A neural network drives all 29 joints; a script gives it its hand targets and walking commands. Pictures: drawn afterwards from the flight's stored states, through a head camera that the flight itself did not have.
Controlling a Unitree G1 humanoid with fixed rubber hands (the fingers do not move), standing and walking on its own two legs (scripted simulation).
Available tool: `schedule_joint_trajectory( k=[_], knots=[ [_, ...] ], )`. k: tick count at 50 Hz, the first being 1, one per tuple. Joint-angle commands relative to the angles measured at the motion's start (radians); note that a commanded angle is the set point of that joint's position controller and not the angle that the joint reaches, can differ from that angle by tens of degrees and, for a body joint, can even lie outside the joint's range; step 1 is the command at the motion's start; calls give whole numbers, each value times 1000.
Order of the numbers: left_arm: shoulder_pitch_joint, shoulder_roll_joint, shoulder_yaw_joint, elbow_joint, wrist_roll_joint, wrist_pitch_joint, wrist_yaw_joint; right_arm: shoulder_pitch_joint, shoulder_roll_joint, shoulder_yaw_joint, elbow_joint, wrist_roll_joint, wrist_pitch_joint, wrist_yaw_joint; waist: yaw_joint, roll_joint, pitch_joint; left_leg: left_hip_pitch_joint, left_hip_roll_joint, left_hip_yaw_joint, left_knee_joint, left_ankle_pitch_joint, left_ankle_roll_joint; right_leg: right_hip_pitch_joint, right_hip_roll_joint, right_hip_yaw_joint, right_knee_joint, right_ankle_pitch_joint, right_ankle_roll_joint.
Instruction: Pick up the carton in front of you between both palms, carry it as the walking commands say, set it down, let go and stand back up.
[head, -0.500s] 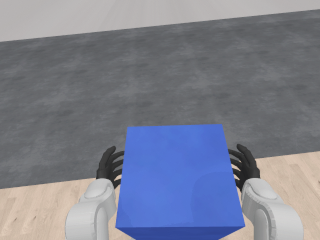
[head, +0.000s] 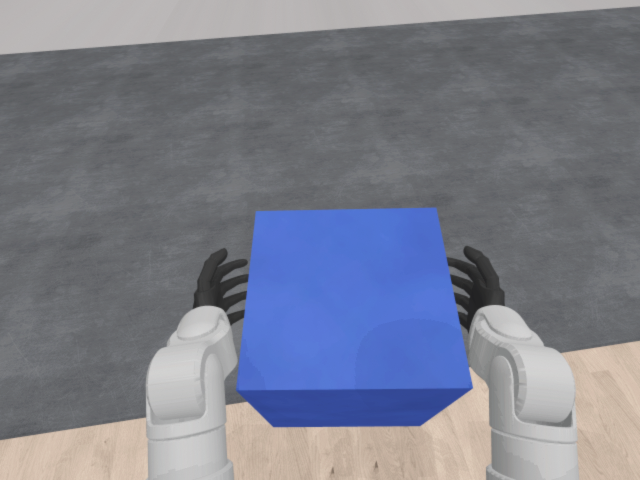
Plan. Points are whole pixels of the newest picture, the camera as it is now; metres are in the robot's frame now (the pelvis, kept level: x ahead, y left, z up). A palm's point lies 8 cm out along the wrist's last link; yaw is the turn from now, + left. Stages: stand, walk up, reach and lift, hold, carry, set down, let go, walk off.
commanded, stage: carry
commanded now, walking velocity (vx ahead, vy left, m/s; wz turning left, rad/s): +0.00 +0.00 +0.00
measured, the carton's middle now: (346, 329) +0.29 +0.00 +0.02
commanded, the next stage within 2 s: none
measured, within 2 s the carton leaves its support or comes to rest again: neither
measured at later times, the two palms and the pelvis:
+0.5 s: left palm (238, 231) +0.41 +0.15 +0.09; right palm (462, 225) +0.41 -0.16 +0.09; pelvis +0.08 -0.02 +0.00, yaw +2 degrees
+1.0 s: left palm (225, 246) +0.37 +0.15 +0.11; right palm (468, 239) +0.37 -0.16 +0.11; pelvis +0.05 -0.01 +0.00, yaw +2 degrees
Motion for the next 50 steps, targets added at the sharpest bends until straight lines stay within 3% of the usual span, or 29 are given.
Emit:
schedule_joint_trajectory(
  k=[1,2,3,6,10,14,19,28,35,40,46,50],
  knots=[
    [-533,-532,-485,21,-116,-34,25,-498,544,460,25,95,-25,-35,-10,6,-211,-30,117,-104,-94,-7,-16,201,-126,118,-78,228,-35],
    [-587,-539,-474,67,-117,-39,29,-558,544,447,50,87,-24,-40,-8,-35,-198,35,94,-117,-87,34,-27,134,-140,146,-93,228,-52],
    [-614,-555,-457,124,-117,-41,30,-615,559,446,89,89,-22,-43,-7,-54,-204,81,106,-127,-73,93,-28,118,-122,129,-83,257,-50],
    [-685,-617,-418,239,-115,-55,28,-721,620,434,184,103,-32,-44,-8,-35,-307,133,125,-134,-5,317,-33,204,-99,89,-1,457,-40],
    [-756,-694,-395,297,-109,-70,26,-804,707,427,256,118,-45,-38,-7,6,-384,156,123,-135,35,413,-45,255,-105,77,59,564,-45],
    [-784,-749,-409,272,-112,-70,15,-812,771,430,269,123,-45,-23,-8,20,-409,161,118,-134,61,502,-53,272,-102,69,88,648,-45],
    [-833,-775,-462,176,-138,-85,3,-839,793,460,193,132,-62,-11,-8,23,-431,164,103,-133,62,527,-60,300,-95,70,90,708,-51],
    [-748,-727,-498,119,-146,-92,4,-757,730,483,124,127,-72,-15,-6,37,-444,214,106,-149,42,624,-51,293,-71,60,69,633,-46],
    [-732,-712,-486,142,-128,-78,3,-746,714,472,140,110,-57,-12,-3,40,-425,207,120,-163,23,593,-52,286,-77,64,49,571,-39],
    [-743,-715,-467,183,-112,-69,6,-756,713,451,178,95,-46,-14,0,53,-399,202,142,-177,-1,567,-44,248,-74,66,45,397,-31],
    [-805,-740,-463,205,-115,-67,4,-810,734,439,204,88,-45,-16,2,37,-322,126,131,-179,-66,251,-37,234,-87,85,-28,261,-26],
    [-806,-737,-451,235,-111,-63,7,-809,729,425,235,80,-40,-22,2,33,-306,120,133,-186,-87,202,-34,224,-88,89,-50,215,-24]
  ],
)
